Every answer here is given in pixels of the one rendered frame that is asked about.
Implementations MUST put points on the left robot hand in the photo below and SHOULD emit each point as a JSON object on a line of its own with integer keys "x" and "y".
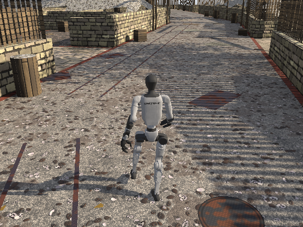
{"x": 123, "y": 142}

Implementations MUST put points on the right robot hand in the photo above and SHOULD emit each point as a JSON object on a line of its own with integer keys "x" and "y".
{"x": 165, "y": 122}

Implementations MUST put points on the robot right upper arm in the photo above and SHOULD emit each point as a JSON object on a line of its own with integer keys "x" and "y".
{"x": 168, "y": 106}

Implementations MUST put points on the robot left upper arm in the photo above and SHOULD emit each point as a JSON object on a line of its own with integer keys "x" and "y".
{"x": 134, "y": 108}

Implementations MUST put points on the robot left forearm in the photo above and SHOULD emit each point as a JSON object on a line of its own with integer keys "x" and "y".
{"x": 128, "y": 129}

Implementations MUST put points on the right robot shin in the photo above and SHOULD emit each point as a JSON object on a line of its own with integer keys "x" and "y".
{"x": 157, "y": 179}

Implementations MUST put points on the right robot foot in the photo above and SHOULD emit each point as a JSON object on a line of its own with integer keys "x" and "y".
{"x": 156, "y": 197}

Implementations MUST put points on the robot right forearm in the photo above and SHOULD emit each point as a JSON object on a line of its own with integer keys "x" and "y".
{"x": 170, "y": 120}

